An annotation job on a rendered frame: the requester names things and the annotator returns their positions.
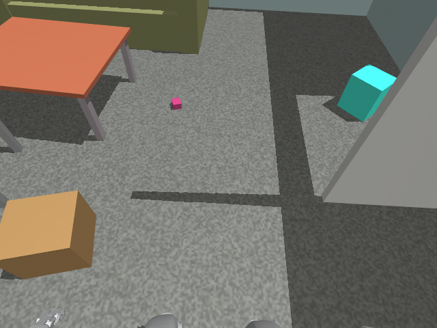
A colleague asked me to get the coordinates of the coffee table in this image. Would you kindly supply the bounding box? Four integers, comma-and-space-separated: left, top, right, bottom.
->
0, 17, 137, 141

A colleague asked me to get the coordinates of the sofa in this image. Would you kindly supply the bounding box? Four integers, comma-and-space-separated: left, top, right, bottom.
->
0, 0, 209, 54

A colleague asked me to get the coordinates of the left robot hand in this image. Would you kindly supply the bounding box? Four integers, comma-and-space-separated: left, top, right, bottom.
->
29, 309, 65, 328

